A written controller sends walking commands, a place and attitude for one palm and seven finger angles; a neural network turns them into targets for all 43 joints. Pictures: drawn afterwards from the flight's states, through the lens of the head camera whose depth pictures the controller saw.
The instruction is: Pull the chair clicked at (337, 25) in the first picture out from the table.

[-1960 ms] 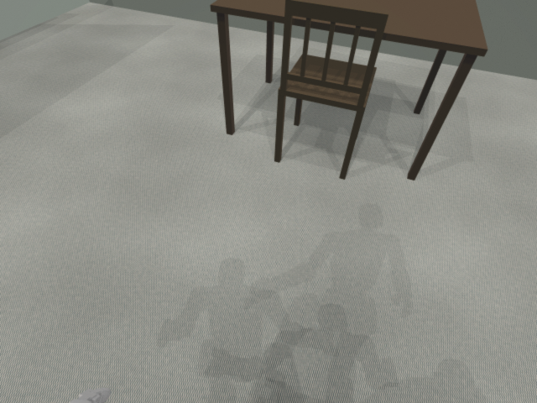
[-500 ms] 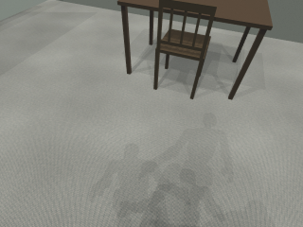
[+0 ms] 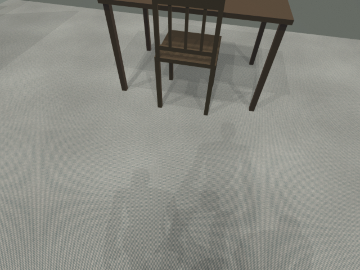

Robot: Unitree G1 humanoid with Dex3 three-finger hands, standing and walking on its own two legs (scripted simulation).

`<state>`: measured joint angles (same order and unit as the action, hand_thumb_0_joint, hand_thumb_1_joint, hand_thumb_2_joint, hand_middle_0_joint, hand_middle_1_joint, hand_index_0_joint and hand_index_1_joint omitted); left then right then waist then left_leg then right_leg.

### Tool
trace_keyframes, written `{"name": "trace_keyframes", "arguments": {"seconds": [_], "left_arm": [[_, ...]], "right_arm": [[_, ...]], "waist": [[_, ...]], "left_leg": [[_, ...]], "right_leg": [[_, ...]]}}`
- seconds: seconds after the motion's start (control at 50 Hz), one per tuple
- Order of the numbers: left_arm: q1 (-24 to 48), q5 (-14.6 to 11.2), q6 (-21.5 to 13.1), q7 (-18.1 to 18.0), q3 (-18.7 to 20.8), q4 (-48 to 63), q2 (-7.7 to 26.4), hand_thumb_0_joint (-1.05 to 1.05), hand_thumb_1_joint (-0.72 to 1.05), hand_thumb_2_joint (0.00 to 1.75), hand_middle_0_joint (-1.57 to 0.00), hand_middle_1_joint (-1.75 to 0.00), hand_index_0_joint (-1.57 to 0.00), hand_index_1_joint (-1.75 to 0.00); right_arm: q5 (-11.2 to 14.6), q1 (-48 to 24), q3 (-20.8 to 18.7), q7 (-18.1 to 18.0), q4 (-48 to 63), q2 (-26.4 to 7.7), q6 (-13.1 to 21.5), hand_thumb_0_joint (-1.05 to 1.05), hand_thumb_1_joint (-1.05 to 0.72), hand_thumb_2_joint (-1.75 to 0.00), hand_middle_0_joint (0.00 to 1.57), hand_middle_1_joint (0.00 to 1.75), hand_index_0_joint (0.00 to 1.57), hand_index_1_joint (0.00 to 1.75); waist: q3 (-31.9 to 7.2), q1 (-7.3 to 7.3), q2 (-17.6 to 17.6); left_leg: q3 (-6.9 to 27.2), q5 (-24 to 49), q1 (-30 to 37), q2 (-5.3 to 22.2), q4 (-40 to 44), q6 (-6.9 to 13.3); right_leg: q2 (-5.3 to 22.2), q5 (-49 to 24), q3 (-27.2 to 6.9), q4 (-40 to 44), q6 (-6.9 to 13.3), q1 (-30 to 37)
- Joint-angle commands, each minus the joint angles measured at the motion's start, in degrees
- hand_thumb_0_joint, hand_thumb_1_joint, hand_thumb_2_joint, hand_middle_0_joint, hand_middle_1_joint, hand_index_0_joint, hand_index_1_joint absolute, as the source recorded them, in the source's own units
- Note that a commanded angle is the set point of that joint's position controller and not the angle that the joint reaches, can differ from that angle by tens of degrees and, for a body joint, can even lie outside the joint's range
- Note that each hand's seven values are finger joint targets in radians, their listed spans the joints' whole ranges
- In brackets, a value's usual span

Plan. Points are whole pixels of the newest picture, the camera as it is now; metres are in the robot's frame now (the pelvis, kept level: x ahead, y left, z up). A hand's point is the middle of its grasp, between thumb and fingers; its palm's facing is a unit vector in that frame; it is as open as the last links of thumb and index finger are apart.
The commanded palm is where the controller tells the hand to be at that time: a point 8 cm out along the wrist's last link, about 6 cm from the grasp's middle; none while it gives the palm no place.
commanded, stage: walk to a spot facing it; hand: left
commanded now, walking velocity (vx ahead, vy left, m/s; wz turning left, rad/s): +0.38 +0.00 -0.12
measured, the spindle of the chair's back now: (186, 28) +1.38 +0.02 -0.10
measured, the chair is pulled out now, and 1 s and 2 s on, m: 0.00 0.00 0.00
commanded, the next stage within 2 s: take the last steps up to it in 1.08 s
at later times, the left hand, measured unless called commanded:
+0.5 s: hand (114, 269) +0.16 +0.18 -0.20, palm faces +0.07 -0.99 -0.10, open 7.4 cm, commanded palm none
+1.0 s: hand (133, 146) +0.54 +0.19 -0.16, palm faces -0.19 -0.97 -0.12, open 7.4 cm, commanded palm none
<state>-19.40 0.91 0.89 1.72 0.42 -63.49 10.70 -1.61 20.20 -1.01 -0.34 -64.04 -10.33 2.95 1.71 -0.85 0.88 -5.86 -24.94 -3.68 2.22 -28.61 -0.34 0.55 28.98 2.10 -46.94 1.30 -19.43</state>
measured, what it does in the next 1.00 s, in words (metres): walks ahead: right foot, then left foot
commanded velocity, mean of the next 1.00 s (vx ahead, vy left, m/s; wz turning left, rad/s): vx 0.37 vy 0.00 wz -0.22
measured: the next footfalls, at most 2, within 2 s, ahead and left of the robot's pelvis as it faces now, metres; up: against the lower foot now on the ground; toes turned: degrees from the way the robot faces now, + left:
right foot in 0.06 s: +0.09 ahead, -0.12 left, +0.00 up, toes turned -5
left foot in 0.48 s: +0.37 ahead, +0.12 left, +0.00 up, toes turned +9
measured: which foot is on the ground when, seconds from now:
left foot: down 0.00-0.08, up 0.10-0.46, down 0.48-1.00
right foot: up 0.00-0.04, down 0.06-0.50, up 0.52-1.00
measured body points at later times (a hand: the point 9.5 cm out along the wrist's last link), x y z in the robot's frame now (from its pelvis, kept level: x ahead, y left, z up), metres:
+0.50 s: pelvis +0.23 +0.03 -0.02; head +0.25 +0.06 +0.43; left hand +0.16 +0.23 -0.19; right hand +0.34 -0.20 -0.14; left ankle +0.33 +0.11 -0.73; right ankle +0.05 -0.11 -0.72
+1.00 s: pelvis +0.44 +0.04 +0.01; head +0.47 +0.05 +0.46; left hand +0.55 +0.24 -0.15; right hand +0.30 -0.14 -0.14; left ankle +0.33 +0.11 -0.73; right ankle +0.54 -0.11 -0.68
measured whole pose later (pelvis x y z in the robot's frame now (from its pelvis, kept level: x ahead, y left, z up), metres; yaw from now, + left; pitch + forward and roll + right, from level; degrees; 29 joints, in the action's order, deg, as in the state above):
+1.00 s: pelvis +0.44 +0.04 +0.01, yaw -10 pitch +0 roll +0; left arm -9.1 1.6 1.7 1.8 3.4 -59.0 9.2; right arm -1.7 26.8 -1.7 -1.2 -65.8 -5.6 4.4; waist 3.6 -2.6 1.3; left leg -19.0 -21.1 4.1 0.6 -17.3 2.0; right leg 5.5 8.4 6.1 -46.3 0.2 -33.1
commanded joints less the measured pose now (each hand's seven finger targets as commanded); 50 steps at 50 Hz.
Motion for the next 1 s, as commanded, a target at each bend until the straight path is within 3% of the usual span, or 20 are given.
{"name": "trace_keyframes", "arguments": {"seconds": [0.0, 0.02, 0.04, 0.06, 0.08, 0.12, 0.18, 0.24, 0.38, 0.42, 0.44, 0.46, 0.48, 0.5, 0.54, 0.62, 0.74, 0.8, 0.92, 0.98], "left_arm": [[0.4, 0.2, -3.6, 0.3, 2.4, 5.6, 3.6, 0.00, 0.90, 0.90, -0.20, -0.30, -0.20, -0.30], [-9.4, 0.4, -3.8, -0.1, 3.1, 2.3, 5.7, 0.00, 0.90, 0.90, -0.20, -0.30, -0.20, -0.30], [-18.6, 0.8, -4.5, -1.2, 4.7, -0.2, 11.8, 0.00, 0.90, 0.90, -0.20, -0.30, -0.20, -0.30], [-21.1, -0.3, -4.7, -1.8, 4.8, -1.2, 13.8, 0.00, 0.90, 0.90, -0.20, -0.30, -0.20, -0.30], [-18.0, -0.5, -4.6, -2.1, 4.7, -0.6, 13.3, 0.00, 0.90, 0.90, -0.20, -0.30, -0.20, -0.30], [-10.1, -0.1, -4.5, -2.5, 3.9, 1.8, 9.4, 0.00, 0.90, 0.90, -0.20, -0.30, -0.20, -0.30], [-5.8, 0.6, -5.1, -2.7, 2.6, 2.6, 5.5, 0.00, 0.90, 0.90, -0.20, -0.30, -0.20, -0.30], [-4.5, 0.6, -5.6, -2.9, 2.5, 2.4, 5.9, 0.00, 0.90, 0.90, -0.20, -0.30, -0.20, -0.30], [-6.3, 0.5, -5.6, -2.9, 3.1, 0.9, 7.3, 0.00, 0.90, 0.90, -0.20, -0.30, -0.20, -0.30], [-5.4, 0.5, -5.5, -3.0, 3.4, 1.0, 7.5, 0.00, 0.90, 0.90, -0.20, -0.30, -0.20, -0.30], [-5.3, 0.1, -5.5, -2.9, 3.3, 1.5, 6.7, 0.00, 0.90, 0.90, -0.20, -0.30, -0.20, -0.30], [-9.0, -0.6, -5.2, -2.4, 3.3, 2.4, 3.4, 0.00, 0.90, 0.90, -0.20, -0.30, -0.20, -0.30], [-7.4, -0.6, -5.4, -2.0, 2.9, 4.2, 2.5, 0.00, 0.90, 0.90, -0.20, -0.30, -0.20, -0.30], [-4.8, -0.3, -5.1, -2.4, 3.1, 3.9, 4.0, 0.00, 0.90, 0.90, -0.20, -0.30, -0.20, -0.30], [0.0, 0.4, -4.7, -1.4, 3.2, 4.0, 2.5, 0.00, 0.90, 0.90, -0.20, -0.30, -0.20, -0.30], [-4.2, 1.0, -1.8, -1.1, 3.1, 2.6, -0.7, 0.00, 0.90, 0.90, -0.20, -0.30, -0.20, -0.30], [1.9, 1.1, -0.4, -0.5, 4.0, 5.7, 0.5, 0.00, 0.90, 0.90, -0.20, -0.30, -0.20, -0.30], [7.2, 1.1, -0.5, -0.3, 3.7, 7.4, 0.5, 0.00, 0.90, 0.90, -0.20, -0.30, -0.20, -0.30], [16.4, 0.8, -1.1, 0.1, 3.2, 10.2, -0.1, 0.00, 0.90, 0.90, -0.20, -0.30, -0.20, -0.30], [17.4, 0.7, -1.5, 0.2, 3.0, 11.1, -0.2, 0.00, 0.90, 0.90, -0.20, -0.30, -0.20, -0.30]], "right_arm": [[0.2, 0.6, -2.0, -1.2, 0.8, -10.9, 0.8, 0.00, -0.90, -0.90, 0.20, 0.30, 0.20, 0.30], [0.8, -0.9, -2.0, -1.0, 1.4, -10.5, 0.9, 0.00, -0.90, -0.90, 0.20, 0.30, 0.20, 0.30], [1.6, -2.0, -1.3, -0.3, 3.3, -6.9, 1.6, 0.00, -0.90, -0.90, 0.20, 0.30, 0.20, 0.30], [1.4, -5.1, -1.1, 0.0, 5.5, -6.2, 2.0, 0.00, -0.90, -0.90, 0.20, 0.30, 0.20, 0.30], [1.2, -6.1, -1.6, -0.1, 5.2, -6.5, 1.8, 0.00, -0.90, -0.90, 0.20, 0.30, 0.20, 0.30], [0.8, -8.9, -2.0, 0.2, 4.8, -4.3, 1.3, 0.00, -0.90, -0.90, 0.20, 0.30, 0.20, 0.30], [0.2, -4.6, -1.9, 0.8, 3.5, -1.6, -0.2, 0.00, -0.90, -0.90, 0.20, 0.30, 0.20, 0.30], [0.5, -5.1, -2.1, 1.5, 4.6, -0.7, -0.9, 0.00, -0.90, -0.90, 0.20, 0.30, 0.20, 0.30], [0.9, -12.6, -2.0, 2.3, 8.7, -1.7, 0.6, 0.00, -0.90, -0.90, 0.20, 0.30, 0.20, 0.30], [0.4, -3.5, -2.9, 1.5, 6.1, -3.8, 1.1, 0.00, -0.90, -0.90, 0.20, 0.30, 0.20, 0.30], [0.0, 5.9, -3.7, 0.9, 3.6, -7.1, 1.3, 0.00, -0.90, -0.90, 0.20, 0.30, 0.20, 0.30], [-0.9, 13.1, -5.3, 0.2, 2.1, -14.2, 1.6, 0.00, -0.90, -0.90, 0.20, 0.30, 0.20, 0.30], [-0.1, 15.1, -5.5, -0.1, 1.5, -16.2, 1.0, 0.00, -0.90, -0.90, 0.20, 0.30, 0.20, 0.30], [0.4, 9.2, -4.9, -0.5, 1.9, -13.1, 0.7, 0.00, -0.90, -0.90, 0.20, 0.30, 0.20, 0.30], [0.3, 0.9, -3.2, -0.6, 4.7, -6.9, 1.6, 0.00, -0.90, -0.90, 0.20, 0.30, 0.20, 0.30], [0.6, -1.4, -2.2, -0.8, 3.9, -2.9, 2.8, 0.00, -0.90, -0.90, 0.20, 0.30, 0.20, 0.30], [1.0, 2.0, -2.3, -1.1, 3.1, -3.4, 3.1, 0.00, -0.90, -0.90, 0.20, 0.30, 0.20, 0.30], [0.8, 5.7, -2.3, -1.3, 1.8, -3.7, 3.0, 0.00, -0.90, -0.90, 0.20, 0.30, 0.20, 0.30], [0.2, 12.3, -2.0, -1.6, -1.1, -3.4, 2.5, 0.00, -0.90, -0.90, 0.20, 0.30, 0.20, 0.30], [0.0, 12.1, -2.2, -1.7, -1.3, -4.4, 2.0, 0.00, -0.90, -0.90, 0.20, 0.30, 0.20, 0.30]], "waist": [[2.2, 3.44, -6.5], [-3.0, 7.95, 1.0], [-7.0, 11.13, 15.4], [-5.7, 10.43, 18.3], [-3.2, 9.25, 11.7], [5.5, 6.46, 2.9], [6.2, 1.72, 3.4], [5.9, 0.13, 4.9], [6.1, 1.56, 6.4], [1.2, -3.07, 2.6], [-5.1, -6.94, -2.0], [-13.8, -7.81, -17.8], [-15.0, -7.11, -21.4], [-11.0, -5.47, -15.3], [-0.7, -2.42, -5.9], [1.5, 2.38, -5.0], [4.5, 2.07, -4.7], [5.1, 0.22, -4.5], [7.4, -2.99, -6.0], [7.3, -2.27, -6.9]], "left_leg": [[6.1, 27.8, -4.3, 12.2, 1.2, 6.3], [1.3, 29.9, -11.1, 7.9, -10.5, 4.1], [-2.8, 13.6, -24.7, 2.3, -27.0, 1.5], [-0.2, -5.6, -32.6, -0.6, -37.6, 1.2], [3.5, -5.3, -36.0, 1.7, -43.0, 1.6], [5.1, 1.4, -36.7, 5.5, -44.2, 1.4], [3.2, 6.5, -32.8, 6.4, -38.2, -0.2], [1.2, 10.9, -30.6, 6.2, -29.6, -1.2], [-2.9, 15.0, -22.8, 2.7, -10.4, 1.0], [-3.6, 16.0, -9.4, 0.3, -5.3, 2.2], [-0.6, 17.6, 3.5, 2.4, -3.1, 3.4], [21.4, 16.3, 17.0, 17.8, 2.2, 8.1], [35.3, 15.0, 17.4, 25.4, 11.7, 11.9], [32.2, 8.7, 11.5, 24.6, 14.4, 10.5], [21.2, 12.7, -1.5, 21.0, 14.7, 8.8], [6.5, 15.9, -11.0, 15.4, 17.5, 5.4], [1.1, 20.5, -4.5, 14.8, 20.5, 5.1], [-0.6, 26.0, 1.5, 15.1, 19.3, 5.3], [-3.5, 37.1, 9.0, 16.5, 16.8, 6.3], [-7.1, 47.3, 10.7, 17.1, 13.1, 6.7]], "right_leg": [[0.9, -9.4, 4.8, 14.4, 0.8, 5.6], [0.2, -15.7, 3.7, 17.7, 1.8, 19.5], [13.8, -11.2, -16.2, 25.2, 6.3, 30.4], [22.0, -16.6, -32.8, 32.6, 10.6, 31.2], [23.1, -16.2, -33.0, 32.4, 13.4, 30.0], [21.5, -11.4, -27.3, 34.1, 12.1, 16.8], [16.4, -23.4, -13.4, 34.6, 8.9, 10.5], [13.7, -26.8, -6.4, 35.8, 8.1, 8.5], [12.3, -37.1, -3.2, 32.2, 6.0, 13.8], [11.0, -46.5, -0.9, 19.6, 4.8, 12.5], [8.5, -43.5, 1.1, 6.7, 3.1, 8.0], [-0.1, -17.1, 5.4, -13.0, 0.4, -4.5], [-3.3, 3.9, -0.1, -28.0, 0.5, -11.9], [0.6, -0.3, -4.2, -33.4, 1.2, -14.1], [5.4, -9.4, -3.9, -32.3, 0.2, -16.3], [6.3, -15.9, -3.2, -26.4, -1.2, -11.0], [7.6, -23.6, -2.8, -19.2, -2.9, -21.0], [7.5, -23.7, -0.5, -11.7, -2.8, -23.3], [5.7, -20.7, 4.3, 0.7, -0.9, -22.5], [3.5, -16.7, 6.8, 6.6, 1.1, -18.3]]}}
